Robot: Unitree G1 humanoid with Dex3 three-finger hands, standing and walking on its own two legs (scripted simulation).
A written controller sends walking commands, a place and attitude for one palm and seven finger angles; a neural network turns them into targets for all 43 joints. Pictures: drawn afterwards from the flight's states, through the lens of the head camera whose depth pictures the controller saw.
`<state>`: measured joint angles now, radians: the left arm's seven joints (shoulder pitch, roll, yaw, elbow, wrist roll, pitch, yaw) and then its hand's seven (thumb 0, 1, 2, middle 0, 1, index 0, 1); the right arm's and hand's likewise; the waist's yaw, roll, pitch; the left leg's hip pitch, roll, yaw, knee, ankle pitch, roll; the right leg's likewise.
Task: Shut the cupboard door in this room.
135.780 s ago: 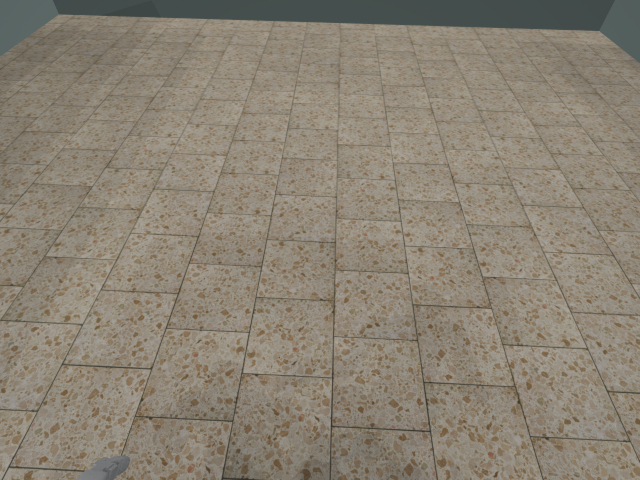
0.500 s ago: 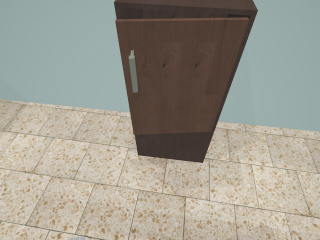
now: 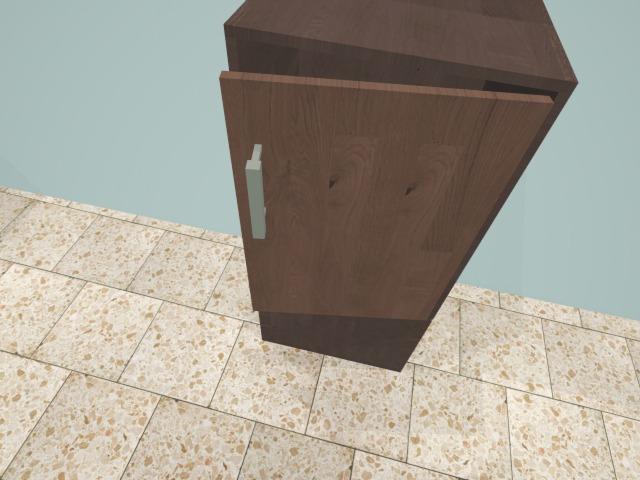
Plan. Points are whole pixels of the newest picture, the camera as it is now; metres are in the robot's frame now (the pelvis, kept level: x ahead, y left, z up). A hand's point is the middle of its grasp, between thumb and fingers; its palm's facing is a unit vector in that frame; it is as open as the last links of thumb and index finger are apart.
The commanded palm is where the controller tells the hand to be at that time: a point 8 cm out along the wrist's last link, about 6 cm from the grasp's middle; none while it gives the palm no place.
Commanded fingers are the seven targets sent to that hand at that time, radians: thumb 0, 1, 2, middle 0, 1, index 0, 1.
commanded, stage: come to a stop and stand still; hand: left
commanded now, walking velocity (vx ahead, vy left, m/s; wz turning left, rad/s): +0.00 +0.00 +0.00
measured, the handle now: (258, 193) +0.50 +0.13 +0.05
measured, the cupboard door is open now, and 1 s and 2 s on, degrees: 11 11 11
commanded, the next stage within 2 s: look again from close up in 1.02 s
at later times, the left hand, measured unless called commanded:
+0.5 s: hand out of the picture +0.13 +0.17 -0.17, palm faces +0.08 -0.97 -0.23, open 7.4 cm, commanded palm none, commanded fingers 0.00 0.90 0.90 -0.20 -0.30 -0.20 -0.30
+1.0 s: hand out of the picture +0.02 +0.19 -0.16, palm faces +0.03 -0.98 -0.21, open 7.4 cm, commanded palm none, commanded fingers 0.00 0.90 0.90 -0.20 -0.30 -0.20 -0.30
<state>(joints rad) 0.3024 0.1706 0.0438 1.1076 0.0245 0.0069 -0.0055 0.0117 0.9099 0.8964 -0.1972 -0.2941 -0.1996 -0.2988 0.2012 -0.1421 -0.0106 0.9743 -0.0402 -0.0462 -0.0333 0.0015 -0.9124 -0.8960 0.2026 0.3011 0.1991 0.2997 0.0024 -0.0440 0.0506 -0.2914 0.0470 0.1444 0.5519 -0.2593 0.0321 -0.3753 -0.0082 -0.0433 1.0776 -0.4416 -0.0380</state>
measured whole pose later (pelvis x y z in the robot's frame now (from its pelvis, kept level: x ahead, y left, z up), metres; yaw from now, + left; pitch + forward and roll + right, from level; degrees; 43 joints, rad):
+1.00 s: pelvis +0.02 +0.01 +0.01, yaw +0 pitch -1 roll +0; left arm 0.30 0.15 0.00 1.09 0.01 0.02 0.03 0.01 0.91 0.90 -0.20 -0.29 -0.20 -0.30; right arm 0.20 -0.17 -0.02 1.06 -0.01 0.01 -0.03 0.00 -0.93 -0.90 0.20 0.30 0.20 0.30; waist 0.00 0.02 0.03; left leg -0.23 -0.03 0.10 0.40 -0.16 0.05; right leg -0.11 0.00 0.03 0.42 -0.30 0.00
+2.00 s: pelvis -0.01 +0.01 +0.01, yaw +0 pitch -1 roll +0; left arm 0.37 0.20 -0.01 1.05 0.03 0.03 0.01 0.01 0.91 0.90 -0.20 -0.29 -0.20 -0.30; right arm 0.22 -0.19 -0.01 1.07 -0.02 0.02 -0.01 0.01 -0.90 -0.90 0.20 0.30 0.20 0.30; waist 0.01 -0.03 0.00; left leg -0.28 -0.02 0.09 0.43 -0.13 0.07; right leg -0.17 -0.01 -0.01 0.48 -0.31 -0.01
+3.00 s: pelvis +0.07 -0.06 +0.00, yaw +0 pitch -1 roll +0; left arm 0.27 0.14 0.03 1.00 0.02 0.02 0.05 0.01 0.92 0.90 -0.20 -0.29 -0.20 -0.30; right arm 0.14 -0.17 -0.05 1.00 -0.02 0.03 -0.04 0.01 -0.93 -0.90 0.20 0.30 0.20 0.30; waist 0.03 0.00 0.10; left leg -0.29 0.02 0.13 0.55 -0.24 0.05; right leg -0.19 -0.04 -0.13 0.54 -0.33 -0.01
